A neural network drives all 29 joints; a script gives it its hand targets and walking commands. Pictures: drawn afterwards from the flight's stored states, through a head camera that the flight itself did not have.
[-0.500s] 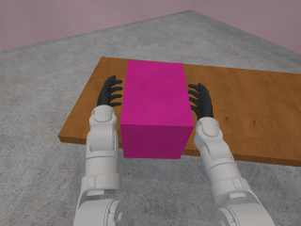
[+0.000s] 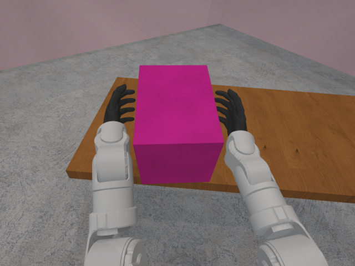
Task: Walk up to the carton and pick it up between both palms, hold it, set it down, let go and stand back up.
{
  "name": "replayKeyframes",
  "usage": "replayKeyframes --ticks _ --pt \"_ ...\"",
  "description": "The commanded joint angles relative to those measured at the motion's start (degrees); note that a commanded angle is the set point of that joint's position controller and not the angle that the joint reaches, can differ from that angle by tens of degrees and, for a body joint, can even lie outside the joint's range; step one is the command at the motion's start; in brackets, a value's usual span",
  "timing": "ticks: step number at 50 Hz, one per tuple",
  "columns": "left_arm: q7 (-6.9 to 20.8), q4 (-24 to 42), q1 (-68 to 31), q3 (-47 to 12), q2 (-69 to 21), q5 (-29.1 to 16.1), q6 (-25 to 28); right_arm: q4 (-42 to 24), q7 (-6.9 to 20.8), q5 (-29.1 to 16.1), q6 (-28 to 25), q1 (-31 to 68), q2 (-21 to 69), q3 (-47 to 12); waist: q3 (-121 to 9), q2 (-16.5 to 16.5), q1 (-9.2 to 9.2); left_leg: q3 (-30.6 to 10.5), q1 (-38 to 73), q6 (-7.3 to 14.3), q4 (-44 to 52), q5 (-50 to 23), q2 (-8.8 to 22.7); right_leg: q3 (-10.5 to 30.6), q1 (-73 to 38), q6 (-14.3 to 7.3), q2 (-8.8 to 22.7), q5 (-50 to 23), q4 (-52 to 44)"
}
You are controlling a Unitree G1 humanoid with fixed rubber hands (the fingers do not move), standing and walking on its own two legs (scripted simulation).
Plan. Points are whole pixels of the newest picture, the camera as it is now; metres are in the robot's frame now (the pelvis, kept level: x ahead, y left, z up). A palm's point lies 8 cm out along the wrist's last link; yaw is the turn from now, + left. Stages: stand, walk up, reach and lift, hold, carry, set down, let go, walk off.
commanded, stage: hold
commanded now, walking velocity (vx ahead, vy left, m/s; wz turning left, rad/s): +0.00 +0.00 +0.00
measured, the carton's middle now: (174, 124) +0.42 +0.00 +0.13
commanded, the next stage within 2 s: none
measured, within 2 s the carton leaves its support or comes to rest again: neither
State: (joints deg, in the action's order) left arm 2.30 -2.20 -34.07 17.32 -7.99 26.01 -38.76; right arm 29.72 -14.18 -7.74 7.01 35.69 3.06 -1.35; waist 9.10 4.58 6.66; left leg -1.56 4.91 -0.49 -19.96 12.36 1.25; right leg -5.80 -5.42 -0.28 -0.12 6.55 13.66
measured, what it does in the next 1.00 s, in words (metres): stands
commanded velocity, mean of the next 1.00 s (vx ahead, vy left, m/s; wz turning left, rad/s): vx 0.00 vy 0.00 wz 0.00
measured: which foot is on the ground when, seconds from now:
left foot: down 0.00-1.00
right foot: down 0.00-1.00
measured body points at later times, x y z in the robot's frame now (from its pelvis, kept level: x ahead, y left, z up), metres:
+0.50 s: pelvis -0.02 -0.01 +0.00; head -0.05 +0.01 +0.45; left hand +0.35 +0.12 +0.20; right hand +0.35 -0.14 +0.17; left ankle +0.00 +0.12 -0.75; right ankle +0.03 -0.11 -0.75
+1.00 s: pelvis -0.01 -0.01 +0.00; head -0.04 +0.02 +0.45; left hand +0.36 +0.13 +0.18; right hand +0.35 -0.13 +0.17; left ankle +0.00 +0.12 -0.75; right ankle +0.03 -0.11 -0.75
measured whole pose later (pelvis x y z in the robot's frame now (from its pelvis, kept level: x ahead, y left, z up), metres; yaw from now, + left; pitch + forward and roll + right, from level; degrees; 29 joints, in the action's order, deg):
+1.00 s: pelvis -0.01 -0.01 +0.00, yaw +0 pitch -14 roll -1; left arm 4.7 2.8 -33.1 17.7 -8.2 26.9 -43.2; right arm 24.6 -15.0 -5.8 10.8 33.8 5.0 -1.4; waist 10.8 4.9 5.7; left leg -2.0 6.6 -1.2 -18.7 11.0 1.5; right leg -6.4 -6.1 -1.2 -0.3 6.8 15.0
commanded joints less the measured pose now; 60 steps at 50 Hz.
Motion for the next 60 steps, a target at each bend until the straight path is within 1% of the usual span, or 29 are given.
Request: replayKeyframes --ticks 1,3,4,7,9,10,14,18,21,24,28,34,39,44,49,60 --pt "7.8 9.0 -21.7 -28.3 -24.7 -7.9 -1.6 -19.4 4.5 -4.4 -1.3 30.9 25.0 -22.5 -22.9 -7.1 0.30 3.4 2.1 -3.0 -0.9 -33.9 -1.7 -3.0 -12.1 1.4 -3.2 -19.7 2.0" --pt "8.1 10.8 -20.2 -29.0 -24.0 -7.5 -3.2 -20.8 4.6 -4.4 -0.3 29.5 23.6 -22.1 -19.7 -7.6 0.69 3.6 1.2 -3.3 0.1 -33.5 -1.2 -3.2 -11.7 0.9 -3.4 -15.9 1.4" --pt "8.3 11.1 -19.9 -29.2 -23.7 -7.3 -3.7 -21.2 4.7 -4.1 0.2 29.2 22.9 -21.4 -17.9 -7.7 1.03 3.8 0.5 -3.3 0.8 -31.9 -1.1 -3.3 -11.5 0.8 -3.3 -13.7 1.1" --pt "8.8 10.4 -21.6 -29.6 -23.5 -7.0 -4.3 -21.4 5.7 -2.1 1.4 29.3 21.8 -18.0 -13.0 -8.2 2.17 4.5 -2.7 -2.8 3.9 -22.5 -1.1 -3.5 -10.0 0.9 -2.9 -5.7 0.7" --pt "8.8 9.4 -23.2 -29.6 -23.9 -6.8 -4.2 -21.1 6.6 -0.7 1.7 30.0 21.8 -16.3 -11.5 -8.5 2.42 5.0 -5.1 -2.2 5.9 -17.0 -1.1 -3.5 -9.7 0.9 -2.7 -1.9 1.0" --pt "8.8 9.0 -23.8 -29.5 -24.1 -6.9 -4.0 -21.0 6.9 -0.3 1.7 30.4 21.9 -15.8 -11.6 -8.5 2.34 5.1 -5.6 -2.0 6.5 -15.5 -1.0 -3.5 -9.8 0.9 -2.7 -1.1 1.3" --pt "8.5 7.6 -25.1 -28.0 -24.1 -7.2 -3.4 -20.1 7.6 0.5 1.3 32.5 22.7 -15.7 -14.3 -7.3 1.11 5.4 -5.1 -1.1 6.6 -13.8 -1.1 -3.4 -9.5 0.8 -2.8 -1.0 1.6" --pt "8.6 5.4 -25.8 -24.1 -23.3 -6.5 -3.4 -18.3 7.7 0.7 1.0 34.0 23.7 -16.0 -16.1 -5.2 -0.83 6.2 -5.1 0.3 6.9 -11.0 -1.6 -2.8 -9.9 0.7 -2.6 -1.3 1.2" --pt "8.8 4.1 -26.7 -21.6 -22.5 -6.1 -3.5 -17.5 7.5 0.8 0.9 35.1 24.8 -16.1 -17.1 -3.7 -1.90 6.6 -4.8 1.4 7.0 -8.6 -2.0 -2.4 -9.8 1.0 -2.0 -2.0 0.5" --pt "8.9 3.1 -27.6 -19.8 -21.8 -6.0 -3.5 -16.8 7.1 1.0 0.9 35.7 26.0 -16.2 -17.6 -2.6 -2.48 6.7 -4.5 2.2 6.9 -6.1 -2.5 -1.9 -9.5 1.6 -1.3 -3.2 -0.1" --pt "9.2 2.3 -28.4 -18.6 -21.1 -5.8 -3.3 -16.2 6.4 1.2 1.0 35.8 27.0 -16.2 -17.7 -2.0 -2.50 6.8 -4.3 2.7 7.0 -4.2 -2.9 -1.7 -9.3 2.5 -0.5 -4.5 -0.6" --pt "9.7 2.6 -28.9 -19.3 -20.9 -6.3 -2.8 -16.5 5.5 1.1 1.2 35.0 27.7 -16.6 -18.0 -2.3 -1.46 6.4 -4.2 2.5 6.6 -4.0 -3.3 -1.7 -9.8 3.5 0.1 -7.1 -0.5" --pt "9.8 3.9 -28.4 -21.2 -21.2 -6.9 -2.5 -17.4 5.1 0.8 1.1 34.1 27.6 -17.2 -18.3 -3.3 -0.56 5.9 -4.5 1.9 6.1 -5.4 -3.2 -1.9 -10.6 3.6 0.1 -9.0 0.3" --pt "9.6 5.4 -27.4 -23.4 -21.7 -7.5 -2.4 -18.5 5.1 0.3 0.9 33.3 27.0 -18.1 -18.8 -4.5 -0.11 5.5 -4.1 1.0 5.2 -8.7 -2.9 -2.3 -10.9 3.2 -0.5 -9.8 1.0" --pt "9.2 6.7 -26.3 -24.9 -22.3 -7.6 -2.6 -19.3 5.3 -0.3 0.6 32.8 26.0 -18.6 -18.9 -5.5 0.00 5.3 -3.2 0.2 4.5 -12.4 -2.5 -2.7 -10.5 2.5 -1.3 -9.0 1.3" --pt "8.9 7.6 -24.6 -25.6 -23.0 -6.8 -3.6 -19.5 6.3 -0.6 0.5 32.1 23.8 -17.9 -17.3 -6.2 0.10 5.5 -2.4 -0.7 4.5 -16.4 -1.8 -3.1 -10.2 1.3 -2.3 -6.4 1.2"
